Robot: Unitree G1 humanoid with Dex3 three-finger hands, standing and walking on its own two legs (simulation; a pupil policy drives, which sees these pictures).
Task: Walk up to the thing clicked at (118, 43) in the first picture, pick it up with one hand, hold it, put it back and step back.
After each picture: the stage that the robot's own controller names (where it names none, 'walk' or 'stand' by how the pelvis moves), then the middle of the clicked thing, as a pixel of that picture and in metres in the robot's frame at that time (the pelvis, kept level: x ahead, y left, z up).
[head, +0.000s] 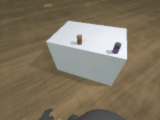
stand; (116, 48) +0.77 -0.26 -0.08
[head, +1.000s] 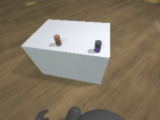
rise first; (97, 46) +0.70 -0.02 -0.04
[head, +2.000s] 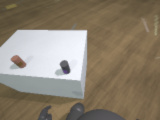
stand; (65, 67) +0.41 +0.24 -0.05
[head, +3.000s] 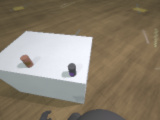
stand; (72, 70) +0.43 +0.18 -0.07
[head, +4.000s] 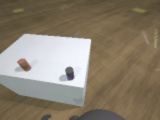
stand; (70, 73) +0.40 +0.19 -0.08
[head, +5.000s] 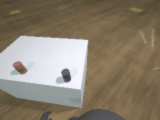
stand; (66, 75) +0.38 +0.22 -0.08
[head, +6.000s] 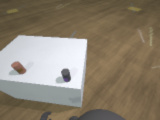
stand; (66, 75) +0.38 +0.22 -0.08
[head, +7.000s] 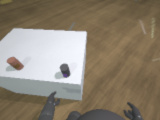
stand; (65, 70) +0.39 +0.22 -0.07
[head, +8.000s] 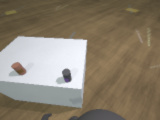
stand; (67, 75) +0.38 +0.21 -0.08
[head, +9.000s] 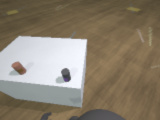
rise first; (66, 75) +0.39 +0.22 -0.08
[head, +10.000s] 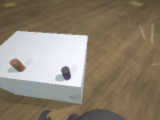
stand; (66, 73) +0.38 +0.21 -0.08
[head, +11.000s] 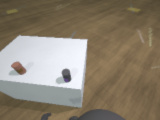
stand; (66, 75) +0.38 +0.21 -0.08
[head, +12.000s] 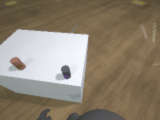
stand; (66, 72) +0.39 +0.21 -0.08
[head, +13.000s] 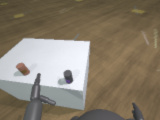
rise first; (68, 77) +0.37 +0.22 -0.07
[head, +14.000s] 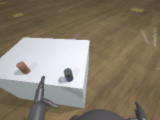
go down; (68, 75) +0.38 +0.22 -0.07
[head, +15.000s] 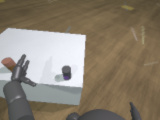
go down; (66, 73) +0.38 +0.19 -0.05
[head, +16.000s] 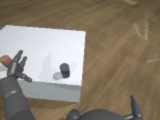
approach; (65, 71) +0.38 +0.20 -0.03
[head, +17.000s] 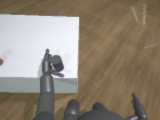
close; (57, 63) +0.40 +0.22 +0.01
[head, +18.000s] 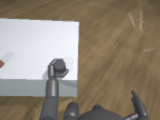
lift; (61, 69) +0.37 +0.19 +0.01
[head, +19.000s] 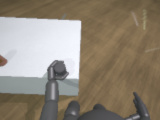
lift; (61, 71) +0.35 +0.19 +0.01
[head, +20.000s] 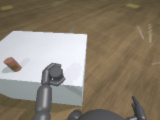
lift; (57, 75) +0.29 +0.22 +0.09
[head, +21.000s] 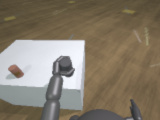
hold; (67, 68) +0.33 +0.16 +0.13
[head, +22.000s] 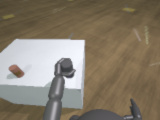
hold; (68, 69) +0.34 +0.16 +0.09
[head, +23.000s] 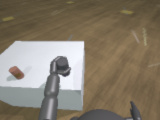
crouch; (64, 67) +0.35 +0.19 +0.11
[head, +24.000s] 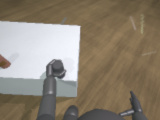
lower; (59, 70) +0.36 +0.21 -0.01
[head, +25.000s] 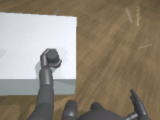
lower; (54, 59) +0.43 +0.22 +0.02
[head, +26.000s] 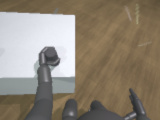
lower; (53, 58) +0.44 +0.23 +0.02
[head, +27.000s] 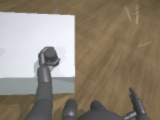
lower; (53, 58) +0.44 +0.23 +0.02
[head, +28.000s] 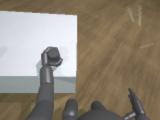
loosen; (55, 58) +0.43 +0.22 +0.02
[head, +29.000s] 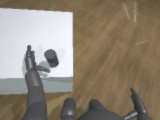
withdraw; (52, 59) +0.42 +0.22 +0.02
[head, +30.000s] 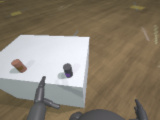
sink last; (68, 70) +0.40 +0.21 -0.03
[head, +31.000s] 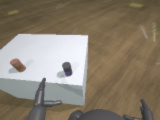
stand; (67, 69) +0.41 +0.22 -0.03
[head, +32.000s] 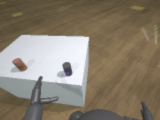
stand; (67, 69) +0.42 +0.22 -0.03
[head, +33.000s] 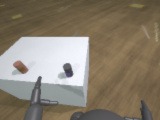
stand; (68, 70) +0.41 +0.22 -0.03
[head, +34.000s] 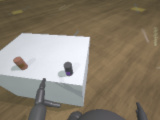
stand; (68, 69) +0.42 +0.22 -0.03
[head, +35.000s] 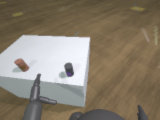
stand; (69, 70) +0.42 +0.22 -0.04
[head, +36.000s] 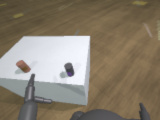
stand; (69, 69) +0.42 +0.22 -0.04
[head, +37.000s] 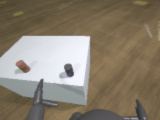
stand; (69, 70) +0.41 +0.22 -0.05
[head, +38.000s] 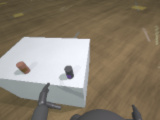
go down; (69, 72) +0.41 +0.22 -0.06
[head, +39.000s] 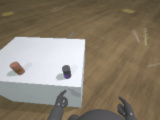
stand; (66, 72) +0.42 +0.22 -0.07
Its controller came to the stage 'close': yes
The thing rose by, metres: 0.20
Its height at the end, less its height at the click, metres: +0.00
